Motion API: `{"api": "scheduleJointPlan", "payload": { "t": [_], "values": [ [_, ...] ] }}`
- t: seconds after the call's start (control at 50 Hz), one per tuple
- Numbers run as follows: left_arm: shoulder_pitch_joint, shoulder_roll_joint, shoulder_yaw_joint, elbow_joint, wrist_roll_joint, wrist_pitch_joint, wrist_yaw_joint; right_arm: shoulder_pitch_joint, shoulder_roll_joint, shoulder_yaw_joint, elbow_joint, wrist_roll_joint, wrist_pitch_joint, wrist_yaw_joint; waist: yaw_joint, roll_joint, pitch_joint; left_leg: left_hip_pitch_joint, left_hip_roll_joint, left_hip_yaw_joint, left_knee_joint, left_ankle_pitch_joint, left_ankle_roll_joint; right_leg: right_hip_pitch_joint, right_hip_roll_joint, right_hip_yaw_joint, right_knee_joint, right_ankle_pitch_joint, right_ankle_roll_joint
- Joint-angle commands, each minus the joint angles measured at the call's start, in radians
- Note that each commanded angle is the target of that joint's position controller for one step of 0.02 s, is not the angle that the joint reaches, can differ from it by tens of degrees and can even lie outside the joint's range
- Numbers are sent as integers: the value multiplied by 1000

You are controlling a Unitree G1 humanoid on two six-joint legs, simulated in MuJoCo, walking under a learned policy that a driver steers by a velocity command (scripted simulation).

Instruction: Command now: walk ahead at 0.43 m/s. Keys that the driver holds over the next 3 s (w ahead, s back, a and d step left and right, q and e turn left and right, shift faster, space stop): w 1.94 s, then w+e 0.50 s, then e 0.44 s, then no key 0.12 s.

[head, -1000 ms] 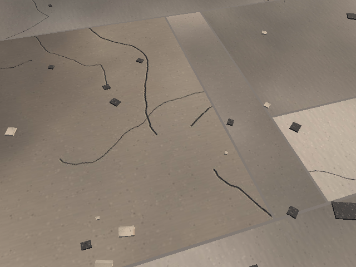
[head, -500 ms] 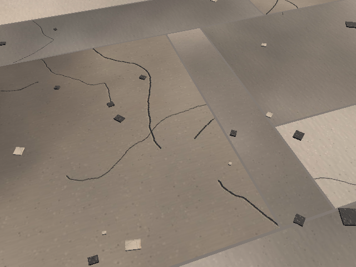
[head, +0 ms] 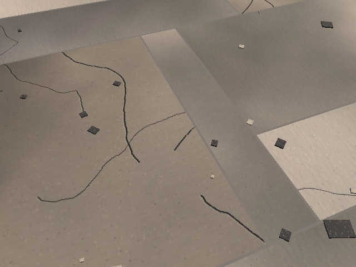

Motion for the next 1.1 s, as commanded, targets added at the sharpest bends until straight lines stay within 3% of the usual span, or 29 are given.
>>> {"api": "scheduleJointPlan", "payload": {
  "t": [0.02,0.06,0.12,0.16,0.18,0.2,0.22,0.24,0.26,0.28,0.3,0.34,0.4,0.46,0.54,0.64,0.7,0.72,0.74,0.76,0.78,0.8,0.82,0.84,0.86,0.9,0.96,1.02,1.1],
  "values": [
    [-187,-19,-22,-124,4,-14,-19,-23,-173,-24,-56,1,-3,-23,-11,115,105,-72,189,-113,-150,309,150,-48,10,-32,-256,160,29],
    [-219,13,-15,-140,-2,-8,-15,6,-209,-33,-45,7,-10,-26,-11,143,116,-100,217,-111,-183,280,148,47,33,-32,-349,222,25],
    [-214,68,1,-150,-5,-6,-11,-3,-213,-40,-37,18,-11,-23,28,143,120,-8,267,-98,-138,398,120,79,36,2,-424,234,-22],
    [-97,111,26,-122,0,-3,-6,-23,-230,-48,-43,7,0,-21,104,156,20,43,258,-58,41,733,89,237,79,-25,-420,189,-64],
    [60,140,48,-72,-3,2,1,-26,-221,-44,-48,-1,11,-21,179,147,-77,1,218,-26,230,835,67,431,108,-48,-417,171,-91],
    [230,178,64,-32,-1,10,11,-23,-192,-32,-68,-16,15,-22,246,87,-190,-194,177,-10,504,638,38,712,-5,79,-387,126,-133],
    [301,275,79,-6,25,12,6,116,-31,10,-87,-10,-1,-15,163,-237,-349,-532,-20,-3,917,-13,-22,994,-271,602,-547,-197,-291],
    [275,185,54,-8,17,8,1,88,-101,-2,-71,10,-27,-5,174,-220,-351,-638,-22,-141,1073,-249,-8,953,-300,846,-735,-342,-293],
    [176,142,40,-16,14,2,-1,-18,-179,-26,-108,41,-41,1,153,-150,-162,-731,35,-122,1119,-185,9,806,-284,707,-748,-328,-247],
    [103,120,34,-29,17,-3,-3,-91,-189,-26,-128,41,-47,-4,127,-49,-80,-703,90,-97,1079,-90,22,657,-246,560,-756,-203,-225],
    [54,103,30,-29,27,-10,-7,-121,-177,-29,-134,26,-46,-10,94,-4,-32,-661,129,-86,1017,-23,21,531,-204,446,-773,-68,-211],
    [14,70,23,-22,37,-22,-12,-84,-148,-32,-123,12,-21,-15,40,-44,-33,-554,170,-96,941,39,19,418,-147,322,-822,38,-203],
    [48,85,27,10,27,-36,-7,-126,-129,-30,-142,1,5,-21,30,-27,10,-591,184,-78,843,90,-6,366,-135,241,-878,95,-227],
    [106,113,34,38,25,-28,11,-252,-133,-30,-189,-11,2,-20,61,1,48,-700,188,-73,665,243,-37,414,-133,202,-901,133,-227],
    [173,136,36,67,14,-15,28,-390,-107,-17,-227,-5,-17,-5,113,3,63,-657,144,-26,412,422,-46,448,-101,116,-898,175,-188],
    [265,142,38,119,8,12,31,-527,-111,-8,-287,8,-30,25,156,-1,87,-682,109,-15,271,374,-26,615,-155,114,-829,230,-183],
    [257,160,46,127,5,29,36,-510,-142,-16,-300,11,-37,39,120,-31,57,-623,84,-6,226,254,14,704,-192,127,-746,384,-160],
    [240,170,49,124,6,33,38,-455,-165,-26,-289,11,-38,39,85,-50,19,-531,56,17,216,218,32,712,-183,117,-678,540,-148],
    [221,164,45,119,9,40,38,-327,-199,-46,-252,9,-39,35,14,-47,-60,-352,24,47,188,229,61,687,-142,79,-527,690,-125],
    [219,135,30,102,19,40,41,-145,-257,-70,-203,2,-38,25,-58,-23,-197,-58,88,-15,232,255,110,544,-93,43,-296,620,-94],
    [319,28,-4,75,26,20,30,-10,-361,-97,-179,-17,-30,18,-44,185,-362,375,353,-444,229,136,265,117,55,-17,103,240,-14],
    [310,30,-7,93,15,-3,28,10,-289,-78,-167,-4,-24,20,-54,262,-417,438,424,-722,77,39,309,-59,130,109,277,-328,-5],
    [223,129,19,66,-15,-21,22,-62,-234,-57,-177,2,-23,19,-51,203,-263,320,389,-599,49,-9,256,-154,65,151,346,-297,-25],
    [155,135,20,46,-24,-28,22,-143,-205,-48,-196,0,-21,17,-23,147,-157,171,351,-458,26,41,223,-156,8,116,317,-206,-34],
    [119,124,21,40,-10,-27,25,-204,-176,-39,-202,-5,-23,20,7,93,-75,29,308,-364,-17,111,210,-127,-29,95,246,-131,-27],
    [151,93,25,52,7,-4,29,-256,-147,-31,-205,-17,-31,24,64,124,-34,-124,252,-261,-84,190,193,-13,-71,99,165,-47,-13],
    [138,59,20,43,15,21,33,-239,-179,-40,-181,-12,-44,22,85,104,-3,-192,237,-170,-136,307,217,-20,-81,83,79,26,21],
    [29,51,16,7,22,17,32,-197,-198,-44,-156,-8,-37,6,59,88,26,-172,214,-102,-153,349,202,-65,-78,72,-116,189,40],
    [-116,26,4,-29,14,5,17,-125,-223,-48,-122,4,-28,-5,4,84,52,-142,197,-50,-159,302,173,-6,-31,29,-351,347,35]
  ]
}}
